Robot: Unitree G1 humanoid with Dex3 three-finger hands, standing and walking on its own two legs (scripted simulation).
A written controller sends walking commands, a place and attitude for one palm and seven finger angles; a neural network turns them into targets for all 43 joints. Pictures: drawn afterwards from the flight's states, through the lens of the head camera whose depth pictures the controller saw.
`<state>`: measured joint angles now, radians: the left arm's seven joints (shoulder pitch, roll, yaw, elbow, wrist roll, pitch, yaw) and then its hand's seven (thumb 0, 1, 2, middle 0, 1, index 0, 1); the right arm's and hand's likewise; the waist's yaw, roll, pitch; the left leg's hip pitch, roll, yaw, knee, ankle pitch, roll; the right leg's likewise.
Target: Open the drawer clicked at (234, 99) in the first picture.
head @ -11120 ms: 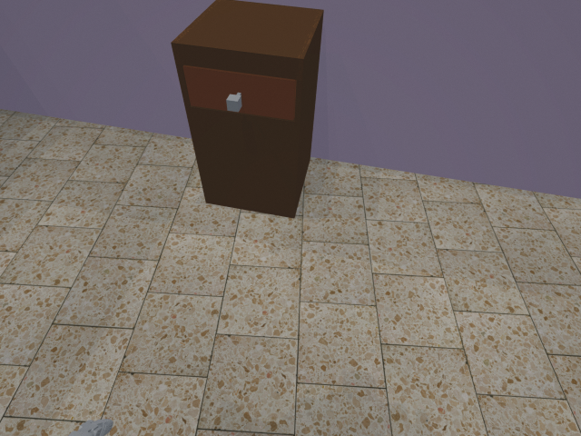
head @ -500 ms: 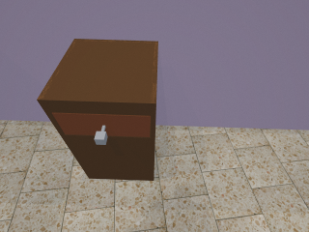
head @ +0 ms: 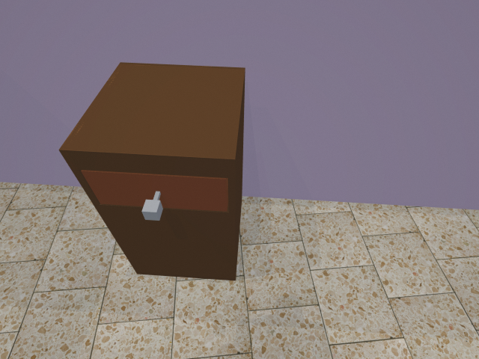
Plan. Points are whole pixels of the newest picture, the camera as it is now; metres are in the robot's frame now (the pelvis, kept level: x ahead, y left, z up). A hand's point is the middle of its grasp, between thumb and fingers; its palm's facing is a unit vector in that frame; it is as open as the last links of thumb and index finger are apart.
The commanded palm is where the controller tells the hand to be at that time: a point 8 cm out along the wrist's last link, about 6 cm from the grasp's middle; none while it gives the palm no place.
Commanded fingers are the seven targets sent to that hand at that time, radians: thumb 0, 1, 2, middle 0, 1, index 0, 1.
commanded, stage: come to a stop and stand still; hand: left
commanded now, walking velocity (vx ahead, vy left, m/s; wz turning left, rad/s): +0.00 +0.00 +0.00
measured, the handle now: (154, 204) +0.52 +0.27 -0.17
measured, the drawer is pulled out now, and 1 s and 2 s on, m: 0.00 0.00 0.00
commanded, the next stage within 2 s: look again from close up in 0.94 s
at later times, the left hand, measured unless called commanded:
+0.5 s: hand out of the picture -0.02 +0.13 -0.18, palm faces +0.08 -0.98 -0.16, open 7.3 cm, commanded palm none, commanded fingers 0.00 0.90 0.90 -0.20 -0.30 -0.20 -0.30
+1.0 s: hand out of the picture -0.01 +0.14 -0.18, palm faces +0.07 -0.98 -0.17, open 7.3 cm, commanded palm none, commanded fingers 0.00 0.90 0.90 -0.20 -0.30 -0.20 -0.30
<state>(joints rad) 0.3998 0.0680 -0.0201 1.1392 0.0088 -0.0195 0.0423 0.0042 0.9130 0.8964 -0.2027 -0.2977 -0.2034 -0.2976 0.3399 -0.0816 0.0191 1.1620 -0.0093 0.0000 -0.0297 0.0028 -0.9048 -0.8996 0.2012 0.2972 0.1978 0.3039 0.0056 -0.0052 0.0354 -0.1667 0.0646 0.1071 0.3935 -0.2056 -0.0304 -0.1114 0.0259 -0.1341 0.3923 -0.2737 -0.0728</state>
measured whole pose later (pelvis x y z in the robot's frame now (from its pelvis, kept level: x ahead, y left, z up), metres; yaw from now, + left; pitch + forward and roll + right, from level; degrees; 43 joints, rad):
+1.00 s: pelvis +0.04 -0.01 +0.00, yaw +0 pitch +0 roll +1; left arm 0.38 0.09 0.00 1.13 0.01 -0.02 0.05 0.00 0.91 0.90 -0.20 -0.30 -0.20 -0.30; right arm 0.32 -0.10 0.02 1.16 -0.01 -0.01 -0.05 0.01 -0.91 -0.90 0.20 0.30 0.20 0.30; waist 0.01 -0.01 0.02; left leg -0.13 0.07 0.10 0.42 -0.28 -0.05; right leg -0.06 0.03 -0.14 0.40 -0.34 -0.08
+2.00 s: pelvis +0.00 +0.03 -0.04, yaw -5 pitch +11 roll +2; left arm 0.47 0.32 -0.05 0.07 1.04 -0.06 0.45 0.00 0.66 0.79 -0.22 -0.46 -0.22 -0.46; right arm 0.08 -0.26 -0.05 0.53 -0.05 0.03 0.04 0.01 -0.91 -0.90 0.20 0.30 0.20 0.30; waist 0.05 -0.01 -0.15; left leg -0.60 0.00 0.14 0.79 -0.38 0.04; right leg -0.61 0.04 0.02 0.85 -0.43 -0.06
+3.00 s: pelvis +0.02 +0.05 -0.01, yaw -5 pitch +3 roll +0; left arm 0.00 0.42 -0.10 0.09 0.96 0.13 0.19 0.00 -0.44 0.32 -0.32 -1.17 -0.32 -1.17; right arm 0.11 -0.22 0.00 0.58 0.01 0.11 -0.02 0.01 -0.90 -0.90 0.20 0.30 0.20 0.30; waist 0.06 0.06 -0.07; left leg -0.32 -0.06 0.00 0.57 -0.31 0.05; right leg -0.31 0.03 0.02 0.59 -0.34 -0.03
